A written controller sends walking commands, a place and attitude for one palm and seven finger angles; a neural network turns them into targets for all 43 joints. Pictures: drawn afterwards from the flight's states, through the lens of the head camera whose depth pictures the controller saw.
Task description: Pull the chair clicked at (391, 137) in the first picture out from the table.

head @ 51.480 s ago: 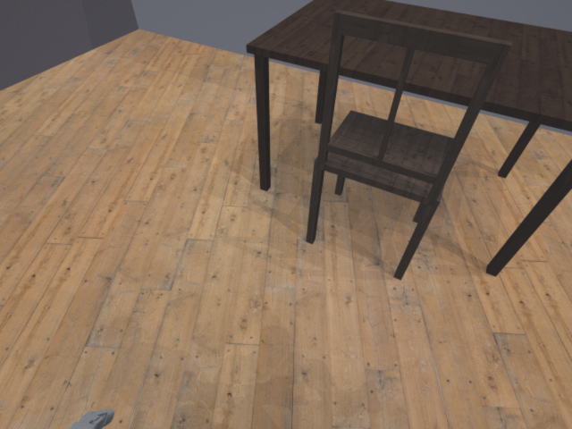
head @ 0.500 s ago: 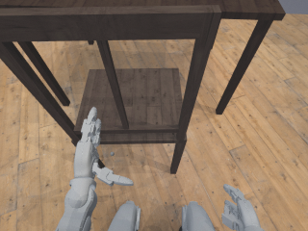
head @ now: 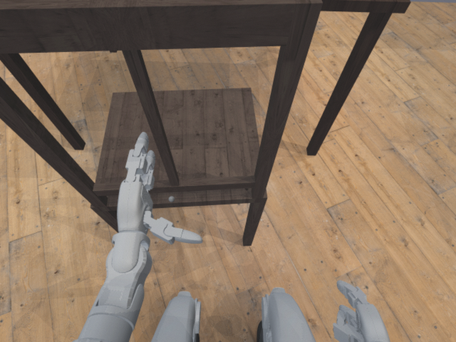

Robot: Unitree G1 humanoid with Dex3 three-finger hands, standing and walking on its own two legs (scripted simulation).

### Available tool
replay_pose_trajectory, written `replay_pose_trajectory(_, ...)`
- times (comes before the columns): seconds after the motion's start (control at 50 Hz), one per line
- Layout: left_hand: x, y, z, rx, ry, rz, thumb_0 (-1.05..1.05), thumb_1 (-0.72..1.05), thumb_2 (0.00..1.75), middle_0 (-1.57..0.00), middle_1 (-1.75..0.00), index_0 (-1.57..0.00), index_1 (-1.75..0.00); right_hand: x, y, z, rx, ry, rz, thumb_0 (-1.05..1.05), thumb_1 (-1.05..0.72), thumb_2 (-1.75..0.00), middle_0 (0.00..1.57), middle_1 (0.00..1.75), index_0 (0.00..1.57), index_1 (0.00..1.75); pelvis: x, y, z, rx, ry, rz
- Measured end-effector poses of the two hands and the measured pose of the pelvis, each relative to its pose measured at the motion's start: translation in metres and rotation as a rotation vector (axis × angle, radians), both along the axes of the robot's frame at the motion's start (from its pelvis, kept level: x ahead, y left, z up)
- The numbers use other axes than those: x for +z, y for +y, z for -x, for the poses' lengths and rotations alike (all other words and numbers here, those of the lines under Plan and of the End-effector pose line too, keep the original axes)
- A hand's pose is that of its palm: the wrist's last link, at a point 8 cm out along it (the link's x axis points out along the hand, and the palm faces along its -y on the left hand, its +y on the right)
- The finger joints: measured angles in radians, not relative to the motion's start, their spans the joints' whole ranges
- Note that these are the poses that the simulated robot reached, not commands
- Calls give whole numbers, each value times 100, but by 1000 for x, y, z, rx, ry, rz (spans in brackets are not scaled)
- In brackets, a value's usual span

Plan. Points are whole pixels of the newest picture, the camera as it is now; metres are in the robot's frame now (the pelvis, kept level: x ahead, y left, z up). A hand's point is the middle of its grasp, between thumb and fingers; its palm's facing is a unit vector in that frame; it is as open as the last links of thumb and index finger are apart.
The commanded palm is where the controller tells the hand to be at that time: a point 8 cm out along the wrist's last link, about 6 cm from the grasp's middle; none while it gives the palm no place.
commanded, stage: push the fingers through the gap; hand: left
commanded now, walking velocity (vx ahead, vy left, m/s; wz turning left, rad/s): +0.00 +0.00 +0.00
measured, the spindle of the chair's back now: (159, 136) +0.44 +0.12 +0.07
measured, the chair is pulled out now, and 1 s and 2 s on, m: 0.25 0.25 0.25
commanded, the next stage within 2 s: hook a spindle and tug to test in 0.96 s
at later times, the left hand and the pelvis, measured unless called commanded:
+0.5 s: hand (177, 172) +0.40 +0.10 +0.03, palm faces +0.03 -1.00 -0.07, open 17.0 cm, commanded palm +0.38 +0.15 +0.02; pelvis +0.00 +0.00 +0.00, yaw +0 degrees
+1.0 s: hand (176, 169) +0.41 +0.10 +0.02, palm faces +0.08 -1.00 -0.02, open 16.9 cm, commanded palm +0.38 +0.15 +0.02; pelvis +0.00 +0.00 +0.00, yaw -1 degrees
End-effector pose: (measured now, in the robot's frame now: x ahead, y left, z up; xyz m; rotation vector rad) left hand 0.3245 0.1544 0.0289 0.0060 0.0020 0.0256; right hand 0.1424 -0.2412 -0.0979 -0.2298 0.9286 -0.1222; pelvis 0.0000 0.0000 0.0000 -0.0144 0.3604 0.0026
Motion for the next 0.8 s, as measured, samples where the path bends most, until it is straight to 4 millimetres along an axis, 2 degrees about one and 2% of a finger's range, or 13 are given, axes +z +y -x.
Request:
replay_pose_trajectory(0.1,11,7,-21,30,-79,-30,-1,-50,30,-6,-8,-6,-8,-6,1,4,13,32,-9,1,-91,-90,21,30,20,30,-3,0,-1,4,14,2)
replay_pose_trajectory(0.26,-12,-9,-28,-29,66,-18,-1,-50,30,-6,-8,-6,-8,-8,-1,10,-23,63,-20,1,-91,-90,21,30,20,30,0,1,-4,-5,20,-1)
replay_pose_trajectory(0.42,11,-2,-44,39,-79,-40,-1,-50,30,-6,-8,-6,-8,-10,-5,18,-22,88,-14,1,-91,-90,21,30,20,30,-2,-2,-3,-7,23,-6)
replay_pose_trajectory(0.6,-13,-8,-59,13,40,-21,-1,-50,30,-6,-8,-6,-8,-14,-12,33,-55,129,-5,1,-91,-90,21,30,20,30,-3,-3,0,-8,34,-4)
replay_pose_trajectory(0.74,7,-4,-66,37,-70,-35,-2,-50,30,-6,-8,-6,-8,-16,-14,45,-67,156,-8,1,-91,-90,20,30,20,30,-3,-3,0,-15,37,-7)
replay_pose_trajectory(0.8,5,-6,-66,13,-43,-53,-1,-50,30,-6,-8,-6,-8,-17,-13,49,-67,171,-19,1,-91,-90,20,30,20,30,-2,-3,0,-14,34,-7)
